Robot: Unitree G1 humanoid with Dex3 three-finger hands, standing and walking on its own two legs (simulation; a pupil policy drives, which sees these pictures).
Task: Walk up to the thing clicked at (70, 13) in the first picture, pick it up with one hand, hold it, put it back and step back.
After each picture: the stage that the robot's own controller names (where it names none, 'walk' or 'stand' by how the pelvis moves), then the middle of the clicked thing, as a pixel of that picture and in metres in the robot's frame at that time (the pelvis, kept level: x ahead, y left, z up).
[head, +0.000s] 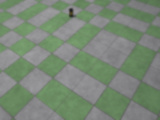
stand; (71, 12) +1.96 +0.16 -0.72
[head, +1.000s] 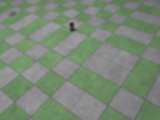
walk; (71, 27) +1.83 +0.27 -0.72
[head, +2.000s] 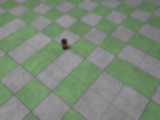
walk; (64, 44) +1.23 +0.27 -0.71
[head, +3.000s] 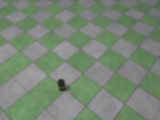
walk; (61, 85) +0.75 +0.21 -0.70
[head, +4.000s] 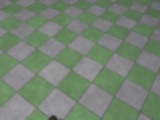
walk; out of the picture +0.42 +0.19 -0.70
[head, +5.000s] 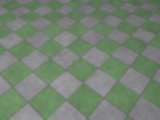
stand; out of the picture +0.34 +0.16 -0.72
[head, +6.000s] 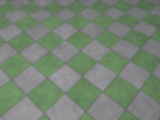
stand; out of the picture +0.35 +0.17 -0.72
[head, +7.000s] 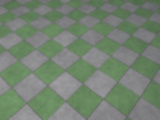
stand; out of the picture +0.32 +0.17 -0.72
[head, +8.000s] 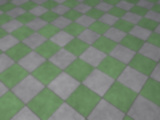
stand; out of the picture +0.32 +0.17 -0.73
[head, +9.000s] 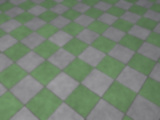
stand; out of the picture +0.31 +0.18 -0.73
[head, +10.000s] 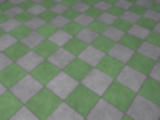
stand; out of the picture +0.32 +0.17 -0.73
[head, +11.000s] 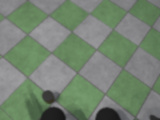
go down; (48, 97) +0.36 +0.17 -0.53
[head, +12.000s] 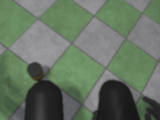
go down; (36, 72) +0.40 +0.20 -0.32
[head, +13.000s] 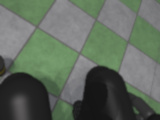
close in; out of the picture +0.39 +0.23 -0.23
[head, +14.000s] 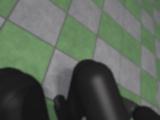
close; out of the picture +0.38 +0.24 -0.22
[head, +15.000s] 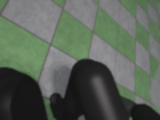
lift; out of the picture +0.37 +0.25 -0.22
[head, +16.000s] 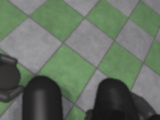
lift; (7, 80) +0.30 +0.25 -0.08
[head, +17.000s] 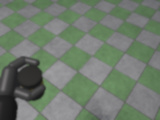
lift; (32, 84) +0.32 +0.17 +0.05
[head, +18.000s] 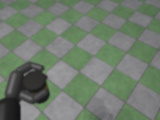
hold; (37, 87) +0.32 +0.17 +0.02
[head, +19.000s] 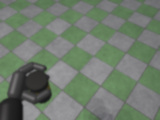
hold; (39, 88) +0.32 +0.16 +0.02
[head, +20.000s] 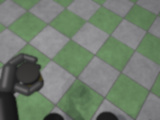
crouch; (31, 78) +0.36 +0.17 -0.05
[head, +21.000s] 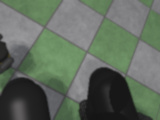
lower; out of the picture +0.41 +0.22 -0.14
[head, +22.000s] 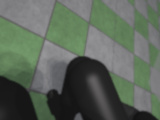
lower; out of the picture +0.40 +0.26 -0.23
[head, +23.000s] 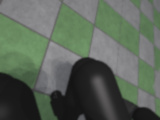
lower; out of the picture +0.39 +0.27 -0.22
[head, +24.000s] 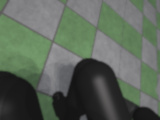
lower; out of the picture +0.39 +0.26 -0.22
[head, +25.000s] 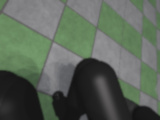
lower; out of the picture +0.38 +0.27 -0.22
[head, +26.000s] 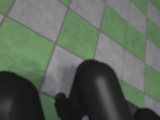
open; out of the picture +0.38 +0.25 -0.23
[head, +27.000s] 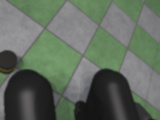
stand; (6, 63) +0.39 +0.23 -0.25
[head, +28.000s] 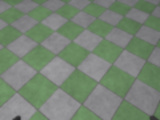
stand; out of the picture +0.33 +0.16 -0.63
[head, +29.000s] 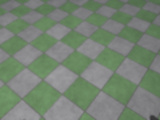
stand; out of the picture +0.34 +0.17 -0.66
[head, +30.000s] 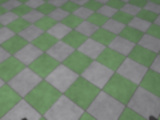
stand; out of the picture +0.34 +0.17 -0.67
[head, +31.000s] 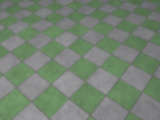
stand; out of the picture +0.36 +0.15 -0.72
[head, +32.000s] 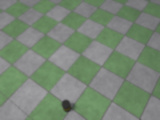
walk; (66, 106) +0.46 +0.15 -0.70
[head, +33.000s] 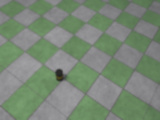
walk; (59, 75) +0.72 +0.15 -0.70
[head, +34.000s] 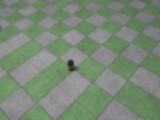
stand; (71, 65) +0.99 +0.17 -0.71
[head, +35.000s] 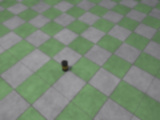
stand; (64, 66) +0.96 +0.17 -0.72
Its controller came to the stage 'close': yes
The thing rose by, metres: 0.72
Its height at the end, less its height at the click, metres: +0.00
